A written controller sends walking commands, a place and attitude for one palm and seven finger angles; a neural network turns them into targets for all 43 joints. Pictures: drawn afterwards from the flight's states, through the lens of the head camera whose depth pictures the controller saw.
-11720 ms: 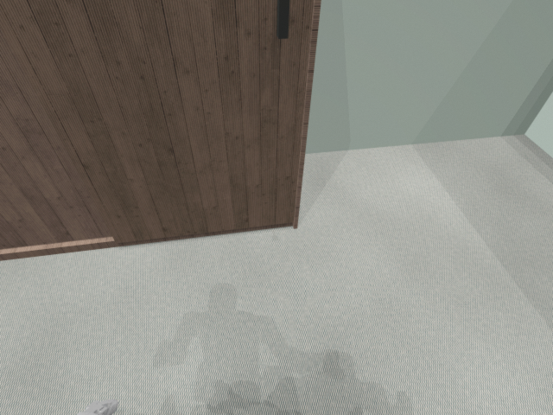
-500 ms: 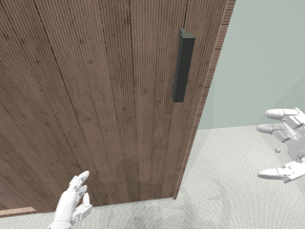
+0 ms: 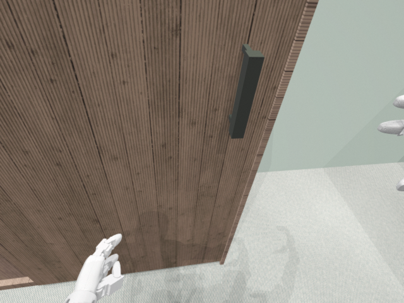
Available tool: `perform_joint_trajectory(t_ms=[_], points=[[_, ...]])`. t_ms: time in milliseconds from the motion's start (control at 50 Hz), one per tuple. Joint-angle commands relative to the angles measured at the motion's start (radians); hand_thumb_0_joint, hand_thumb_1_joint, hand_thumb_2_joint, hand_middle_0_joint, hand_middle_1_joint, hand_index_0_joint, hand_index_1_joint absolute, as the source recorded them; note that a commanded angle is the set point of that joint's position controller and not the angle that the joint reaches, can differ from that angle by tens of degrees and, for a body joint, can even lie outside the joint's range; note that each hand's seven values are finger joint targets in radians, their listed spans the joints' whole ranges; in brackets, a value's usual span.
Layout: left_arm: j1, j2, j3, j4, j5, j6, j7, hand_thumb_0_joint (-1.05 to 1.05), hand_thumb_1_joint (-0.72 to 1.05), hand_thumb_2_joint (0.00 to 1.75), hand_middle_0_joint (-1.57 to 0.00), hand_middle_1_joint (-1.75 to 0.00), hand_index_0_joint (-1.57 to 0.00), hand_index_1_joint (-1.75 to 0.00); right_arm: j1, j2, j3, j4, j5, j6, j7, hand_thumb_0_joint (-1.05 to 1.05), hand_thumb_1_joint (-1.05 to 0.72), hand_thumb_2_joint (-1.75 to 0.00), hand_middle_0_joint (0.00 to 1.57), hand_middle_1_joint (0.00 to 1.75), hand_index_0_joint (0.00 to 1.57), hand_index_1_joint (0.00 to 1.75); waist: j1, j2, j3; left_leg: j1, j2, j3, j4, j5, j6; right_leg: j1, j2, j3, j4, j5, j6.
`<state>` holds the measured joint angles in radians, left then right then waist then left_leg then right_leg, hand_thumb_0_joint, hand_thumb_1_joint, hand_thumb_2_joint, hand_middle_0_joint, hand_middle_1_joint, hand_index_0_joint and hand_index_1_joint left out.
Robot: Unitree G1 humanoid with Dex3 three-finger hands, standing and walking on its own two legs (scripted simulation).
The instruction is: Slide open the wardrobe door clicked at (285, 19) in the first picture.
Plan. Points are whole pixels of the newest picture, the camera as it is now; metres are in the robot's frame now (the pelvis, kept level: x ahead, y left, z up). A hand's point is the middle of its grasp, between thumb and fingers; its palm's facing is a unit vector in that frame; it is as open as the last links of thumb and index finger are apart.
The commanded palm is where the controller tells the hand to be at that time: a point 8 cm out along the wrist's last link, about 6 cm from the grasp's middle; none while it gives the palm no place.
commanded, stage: raise the hand with hooked fingers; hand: right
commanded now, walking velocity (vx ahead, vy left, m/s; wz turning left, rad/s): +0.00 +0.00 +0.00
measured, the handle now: (240, 93) +0.45 -0.06 +0.23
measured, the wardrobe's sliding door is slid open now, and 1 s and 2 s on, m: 0.00 0.00 0.00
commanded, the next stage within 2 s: move the hooked fingers beside the handle in 0.42 s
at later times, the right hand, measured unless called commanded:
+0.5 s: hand (373, 161) +0.28 -0.24 +0.23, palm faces -0.08 +0.98 -0.17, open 14.0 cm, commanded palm +0.24 -0.30 +0.25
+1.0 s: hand (352, 137) +0.32 -0.22 +0.24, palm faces -0.06 +0.99 -0.13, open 13.9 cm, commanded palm +0.28 -0.26 +0.25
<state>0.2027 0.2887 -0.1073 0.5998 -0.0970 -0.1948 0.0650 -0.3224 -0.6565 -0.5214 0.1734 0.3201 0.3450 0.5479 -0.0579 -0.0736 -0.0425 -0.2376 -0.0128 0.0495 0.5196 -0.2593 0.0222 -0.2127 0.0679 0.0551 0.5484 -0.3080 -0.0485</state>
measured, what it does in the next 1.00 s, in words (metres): stands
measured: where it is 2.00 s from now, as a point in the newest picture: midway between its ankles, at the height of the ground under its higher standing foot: outside the picture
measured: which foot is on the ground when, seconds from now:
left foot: down 0.00-1.00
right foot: down 0.00-1.00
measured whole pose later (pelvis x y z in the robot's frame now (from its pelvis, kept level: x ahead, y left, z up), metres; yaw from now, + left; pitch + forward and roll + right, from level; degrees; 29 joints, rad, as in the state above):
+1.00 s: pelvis +0.00 +0.00 +0.00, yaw +1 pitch -2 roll +0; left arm 0.19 0.26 -0.11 0.60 -0.09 -0.20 0.07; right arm -0.33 -0.50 -0.40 0.07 0.31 0.37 0.43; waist -0.03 -0.06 -0.06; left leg -0.24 -0.01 0.03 0.55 -0.28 0.03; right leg -0.20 0.07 0.04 0.55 -0.32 -0.04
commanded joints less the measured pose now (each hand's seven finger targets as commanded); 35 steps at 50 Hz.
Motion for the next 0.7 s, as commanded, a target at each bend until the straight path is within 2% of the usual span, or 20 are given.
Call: perform_joint_trajectory(t_ms=[0,20,80,120,160,180,200,220,260,300,340,360,420,460,480,500,540,580,660,680], points=[[-0.168,0.128,0.061,-0.201,-0.012,-0.052,0.004,0.0,0.9,0.9,-0.2,-0.3,-0.2,-0.3,-0.18,-0.202,-0.021,-0.202,0.034,-0.024,0.054,0.0,0.5,-0.3,0.3,1.2,0.3,1.2,0.01,0.045,-0.222,0.056,0.038,-0.037,-0.04,0.189,0.012,0.042,-0.062,0.036,-0.052,0.231,0.017],[-0.176,0.124,0.06,-0.209,-0.01,-0.052,0.005,0.0,0.9,0.9,-0.2,-0.3,-0.2,-0.3,-0.194,-0.235,-0.057,-0.242,0.046,-0.039,0.06,0.0,0.5,-0.3,0.3,1.2,0.3,1.2,0.008,0.061,-0.256,0.074,0.039,-0.045,-0.037,0.191,0.009,0.045,-0.06,0.035,-0.044,0.229,0.012],[-0.198,0.107,0.049,-0.22,0.001,-0.065,0.005,0.0,0.9,0.9,-0.2,-0.3,-0.2,-0.3,-0.262,-0.354,-0.185,-0.419,0.088,-0.112,0.048,0.0,0.5,-0.3,0.3,1.2,0.3,1.2,-0.016,0.0,-0.325,0.144,0.038,-0.062,-0.04,0.201,0.012,0.06,-0.057,0.036,-0.038,0.252,0.009],[-0.184,0.094,0.047,-0.214,0.01,-0.076,0.009,0.0,0.9,0.9,-0.2,-0.3,-0.2,-0.3,-0.249,-0.371,-0.227,-0.423,0.085,-0.146,0.007,0.0,0.5,-0.3,0.3,1.2,0.3,1.2,-0.02,-0.025,-0.276,0.129,0.03,-0.043,-0.044,0.204,0.015,0.054,-0.059,0.03,-0.051,0.26,0.008],[-0.169,0.097,0.051,-0.195,0.013,-0.076,0.01,0.0,0.9,0.9,-0.2,-0.3,-0.2,-0.3,-0.224,-0.383,-0.245,-0.387,0.068,-0.141,-0.038,0.0,0.5,-0.3,0.3,1.2,0.3,1.2,-0.026,-0.064,-0.196,0.098,0.03,-0.039,-0.06,0.172,0.021,0.027,-0.064,0.026,-0.061,0.244,0.013],[-0.173,0.096,0.047,-0.187,0.011,-0.075,0.012,0.0,0.9,0.9,-0.2,-0.3,-0.2,-0.3,-0.23,-0.334,-0.209,-0.327,0.057,-0.121,-0.05,0.0,0.5,-0.3,0.3,1.2,0.3,1.2,-0.012,-0.116,-0.128,0.054,0.036,-0.042,-0.065,0.15,0.024,0.01,-0.066,0.021,-0.068,0.216,0.016],[-0.162,0.101,0.048,-0.173,0.007,-0.072,0.014,0.0,0.9,0.9,-0.2,-0.3,-0.2,-0.3,-0.232,-0.301,-0.177,-0.254,0.049,-0.098,-0.056,0.0,0.5,-0.3,0.3,1.2,0.3,1.2,-0.001,-0.093,-0.063,0.014,0.036,-0.033,-0.071,0.114,0.022,-0.008,-0.069,0.024,-0.079,0.178,0.017],[-0.159,0.109,0.051,-0.164,0.001,-0.07,0.016,0.0,0.9,0.9,-0.2,-0.3,-0.2,-0.3,-0.231,-0.266,-0.133,-0.195,0.04,-0.069,-0.053,0.0,0.5,-0.3,0.3,1.2,0.3,1.2,0.009,-0.113,-0.03,-0.019,0.038,-0.035,-0.076,0.08,0.019,-0.015,-0.07,0.023,-0.083,0.145,0.019],[-0.156,0.119,0.059,-0.167,-0.01,-0.063,0.019,0.0,0.9,0.9,-0.2,-0.3,-0.2,-0.3,-0.233,-0.205,-0.047,-0.133,0.023,-0.019,-0.041,0.0,0.5,-0.3,0.3,1.2,0.3,1.2,0.02,-0.037,-0.002,-0.036,0.048,-0.066,-0.094,0.034,0.01,-0.038,-0.075,0.025,-0.07,0.11,0.017],[-0.155,0.125,0.063,-0.179,-0.015,-0.064,0.021,0.0,0.9,0.9,-0.2,-0.3,-0.2,-0.3,-0.26,-0.189,0.007,-0.147,0.003,-0.003,-0.025,0.0,0.5,-0.3,0.3,1.2,0.3,1.2,0.031,-0.021,-0.057,-0.04,0.05,-0.068,-0.078,0.022,0.005,-0.024,-0.07,0.027,-0.059,0.098,0.012],[-0.165,0.123,0.064,-0.196,-0.019,-0.068,0.019,0.0,0.9,0.9,-0.2,-0.3,-0.2,-0.3,-0.268,-0.194,0.012,-0.226,0.005,-0.014,-0.004,0.0,0.5,-0.3,0.3,1.2,0.3,1.2,0.031,0.002,-0.17,0.017,0.052,-0.072,-0.057,0.074,0.0,0.015,-0.066,0.027,-0.042,0.141,0.006],[-0.168,0.115,0.06,-0.202,-0.016,-0.068,0.018,0.0,0.9,0.9,-0.2,-0.3,-0.2,-0.3,-0.229,-0.191,0.009,-0.247,0.019,-0.027,0.007,0.0,0.5,-0.3,0.3,1.2,0.3,1.2,0.029,0.048,-0.191,0.04,0.053,-0.088,-0.058,0.097,-0.003,0.012,-0.07,0.028,-0.027,0.159,0.005],[-0.191,0.109,0.054,-0.207,-0.005,-0.071,0.019,0.0,0.9,0.9,-0.2,-0.3,-0.2,-0.3,-0.249,-0.306,-0.137,-0.354,0.063,-0.086,0.023,0.0,0.5,-0.3,0.3,1.2,0.3,1.2,0.007,0.055,-0.315,0.137,0.069,-0.119,-0.047,0.174,-0.019,0.017,-0.06,0.029,0.0,0.194,0.003],[-0.191,0.106,0.05,-0.194,0.001,-0.072,0.015,0.0,0.9,0.9,-0.2,-0.3,-0.2,-0.3,-0.222,-0.364,-0.211,-0.36,0.082,-0.113,0.011,0.0,0.5,-0.3,0.3,1.2,0.3,1.2,-0.011,0.044,-0.287,0.157,0.075,-0.133,-0.056,0.204,-0.025,-0.012,-0.065,0.03,0.007,0.204,0.006],[-0.187,0.102,0.049,-0.191,0.003,-0.074,0.014,0.0,0.9,0.9,-0.2,-0.3,-0.2,-0.3,-0.224,-0.356,-0.222,-0.341,0.083,-0.119,0.001,0.0,0.5,-0.3,0.3,1.2,0.3,1.2,-0.004,0.056,-0.264,0.144,0.072,-0.123,-0.056,0.204,-0.023,-0.018,-0.065,0.029,-0.002,0.204,0.004],[-0.183,0.101,0.05,-0.186,0.002,-0.074,0.015,0.0,0.9,0.9,-0.2,-0.3,-0.2,-0.3,-0.216,-0.341,-0.209,-0.311,0.074,-0.114,-0.012,0.0,0.5,-0.3,0.3,1.2,0.3,1.2,-0.005,0.007,-0.214,0.106,0.067,-0.106,-0.055,0.185,-0.013,-0.021,-0.067,0.023,-0.012,0.2,0.006],[-0.169,0.105,0.05,-0.164,-0.003,-0.074,0.015,0.0,0.9,0.9,-0.2,-0.3,-0.2,-0.3,-0.248,-0.258,-0.12,-0.209,0.056,-0.087,-0.03,0.0,0.5,-0.3,0.3,1.2,0.3,1.2,0.019,-0.025,-0.083,-0.009,0.053,-0.077,-0.066,0.104,0.001,-0.024,-0.073,0.024,-0.037,0.153,0.011],[-0.171,0.112,0.052,-0.162,-0.01,-0.068,0.015,0.0,0.9,0.9,-0.2,-0.3,-0.2,-0.3,-0.256,-0.212,-0.057,-0.168,0.039,-0.043,-0.034,0.0,0.5,-0.3,0.3,1.2,0.3,1.2,0.021,-0.048,-0.047,-0.035,0.056,-0.083,-0.072,0.078,0.002,-0.028,-0.074,0.023,-0.044,0.138,0.014],[-0.169,0.112,0.056,-0.183,-0.019,-0.074,0.016,0.0,0.9,0.9,-0.2,-0.3,-0.2,-0.3,-0.298,-0.126,0.073,-0.215,0.014,-0.01,-0.019,0.0,0.5,-0.3,0.3,1.2,0.3,1.2,0.039,-0.015,-0.105,-0.03,0.051,-0.062,-0.051,0.09,0.005,0.017,-0.073,0.037,-0.048,0.146,0.011],[-0.168,0.112,0.056,-0.191,-0.018,-0.077,0.017,0.0,0.9,0.9,-0.2,-0.3,-0.2,-0.3,-0.316,-0.147,0.055,-0.279,0.014,-0.023,-0.019,0.0,0.5,-0.3,0.3,1.2,0.3,1.2,0.034,-0.014,-0.169,-0.009,0.046,-0.052,-0.041,0.106,0.004,0.044,-0.069,0.039,-0.049,0.158,0.008]])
